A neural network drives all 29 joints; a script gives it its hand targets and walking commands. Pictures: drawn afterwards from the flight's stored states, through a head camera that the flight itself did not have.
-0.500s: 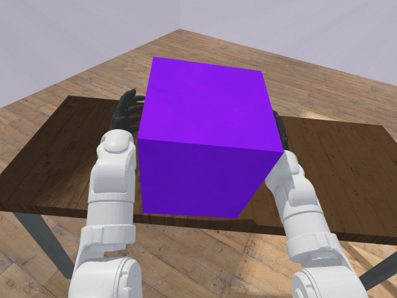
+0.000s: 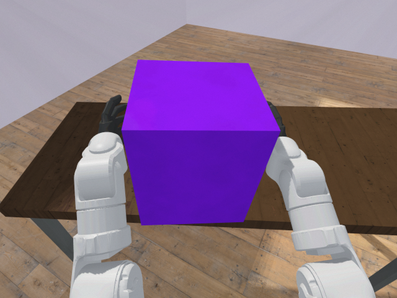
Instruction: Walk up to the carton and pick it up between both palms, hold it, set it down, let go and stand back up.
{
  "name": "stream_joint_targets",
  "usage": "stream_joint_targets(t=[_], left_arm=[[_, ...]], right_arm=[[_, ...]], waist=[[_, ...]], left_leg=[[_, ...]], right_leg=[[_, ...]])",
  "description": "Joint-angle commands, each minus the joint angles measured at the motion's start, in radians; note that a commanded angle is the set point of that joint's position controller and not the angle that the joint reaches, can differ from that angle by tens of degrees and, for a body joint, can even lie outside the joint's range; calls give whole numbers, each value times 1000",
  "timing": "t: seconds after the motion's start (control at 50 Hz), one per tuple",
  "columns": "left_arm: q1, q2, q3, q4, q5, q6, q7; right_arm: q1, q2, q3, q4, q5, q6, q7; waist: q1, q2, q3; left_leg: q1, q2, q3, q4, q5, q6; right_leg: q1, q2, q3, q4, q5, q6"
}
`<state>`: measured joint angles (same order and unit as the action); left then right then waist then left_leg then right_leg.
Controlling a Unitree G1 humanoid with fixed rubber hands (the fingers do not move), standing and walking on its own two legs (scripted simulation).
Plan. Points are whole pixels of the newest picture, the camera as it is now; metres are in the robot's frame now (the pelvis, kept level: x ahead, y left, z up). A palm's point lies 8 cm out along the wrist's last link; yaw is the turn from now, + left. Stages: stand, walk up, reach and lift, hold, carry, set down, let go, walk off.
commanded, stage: reach and lift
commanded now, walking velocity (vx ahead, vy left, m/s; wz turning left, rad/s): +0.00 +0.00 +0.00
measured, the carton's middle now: (193, 145) +0.38 +0.02 +0.15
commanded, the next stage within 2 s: hold in 0.66 s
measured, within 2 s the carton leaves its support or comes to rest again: neither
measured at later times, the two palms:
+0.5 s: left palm (113, 120) +0.38 +0.16 +0.22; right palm (279, 124) +0.39 -0.14 +0.20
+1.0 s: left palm (109, 116) +0.37 +0.16 +0.23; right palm (279, 119) +0.39 -0.14 +0.21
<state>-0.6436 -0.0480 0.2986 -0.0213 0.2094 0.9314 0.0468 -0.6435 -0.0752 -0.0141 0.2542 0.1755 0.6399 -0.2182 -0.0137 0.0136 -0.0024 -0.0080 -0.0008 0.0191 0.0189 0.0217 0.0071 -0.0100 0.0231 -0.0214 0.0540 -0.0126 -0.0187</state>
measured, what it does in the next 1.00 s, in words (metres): stands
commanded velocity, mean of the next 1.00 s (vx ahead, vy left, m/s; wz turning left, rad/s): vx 0.00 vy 0.00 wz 0.00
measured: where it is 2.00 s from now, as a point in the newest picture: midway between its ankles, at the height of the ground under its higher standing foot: outside the picture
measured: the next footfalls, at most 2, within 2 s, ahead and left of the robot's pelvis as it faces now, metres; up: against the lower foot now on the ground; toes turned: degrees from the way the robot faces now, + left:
none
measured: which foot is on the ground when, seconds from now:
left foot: down 0.00-1.00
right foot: down 0.00-1.00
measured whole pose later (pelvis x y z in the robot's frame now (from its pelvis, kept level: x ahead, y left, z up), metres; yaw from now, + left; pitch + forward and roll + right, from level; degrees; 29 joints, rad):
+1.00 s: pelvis +0.02 +0.00 +0.00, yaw -1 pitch -4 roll +0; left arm -0.74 -0.03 0.37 -0.12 0.33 1.10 -0.07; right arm -0.77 -0.07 -0.02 0.27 0.25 0.73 -0.26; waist -0.07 -0.01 0.02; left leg 0.12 0.00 0.03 -0.09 0.04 0.00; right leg 0.12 0.02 -0.01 -0.07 0.02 -0.02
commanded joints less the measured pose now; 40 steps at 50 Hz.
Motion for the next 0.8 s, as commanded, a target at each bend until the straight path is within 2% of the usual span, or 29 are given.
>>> stream_joint_targets(t=[0.0,0.06,0.1,0.18,0.24,0.28,0.34,0.38,0.44,0.52,0.66,0.72,0.78], left_arm=[[-579,-403,-446,-174,-189,-6,-174],[-582,-363,-412,-161,-157,25,-200],[-598,-352,-392,-144,-139,36,-215],[-614,-331,-344,-129,-101,51,-238],[-617,-333,-339,-154,-106,53,-250],[-612,-336,-344,-169,-114,55,-256],[-608,-345,-350,-195,-126,60,-261],[-596,-336,-331,-186,-124,68,-263],[-586,-322,-318,-174,-117,81,-267],[-594,-320,-315,-183,-103,100,-269],[-637,-347,-365,-273,-133,116,-254],[-633,-320,-347,-243,-119,132,-254],[-635,-316,-335,-226,-101,145,-262]], right_arm=[[-780,488,349,-355,138,-33,46],[-741,466,303,-294,119,-11,36],[-736,457,272,-259,116,-4,33],[-748,428,230,-219,100,-3,34],[-766,425,235,-228,116,-7,35],[-781,415,256,-249,127,-8,34],[-795,418,280,-287,150,-8,30],[-793,402,272,-293,148,-4,28],[-776,381,267,-276,145,5,24],[-768,370,250,-259,156,12,20],[-825,377,272,-313,184,10,24],[-807,352,252,-275,174,21,24],[-795,349,229,-239,168,28,24]], waist=[[-18,-67,-556],[-24,-21,-470],[-15,21,-418],[-19,42,-401],[-15,42,-448],[-23,24,-489],[-17,4,-521],[-26,-26,-500],[-33,-35,-464],[-35,-8,-438],[-43,22,-529],[-54,25,-472],[-50,35,-436]], left_leg=[[197,15,-24,53,235,25],[180,12,-15,31,185,24],[161,15,-8,18,153,26],[192,18,-3,6,181,16],[229,18,-11,7,240,11],[254,20,-11,9,293,4],[264,19,-14,7,342,5],[275,20,-20,6,347,5],[275,21,-13,-1,325,4],[284,20,-15,-1,316,-6],[335,21,-21,19,395,-17],[317,20,-17,11,367,-19],[299,19,-14,-4,320,-18]], right_leg=[[165,-14,45,40,205,80],[138,-23,47,20,141,80],[125,-34,49,10,103,81],[139,-32,50,-12,111,76],[160,-35,56,-14,178,67],[181,-30,51,-16,237,68],[213,-26,54,-8,305,73],[212,-20,49,-11,305,73],[208,-20,49,-20,288,77],[191,-18,52,-32,229,66],[201,-16,52,-35,271,58],[197,-17,53,-48,245,58],[199,-21,53,-54,199,61]])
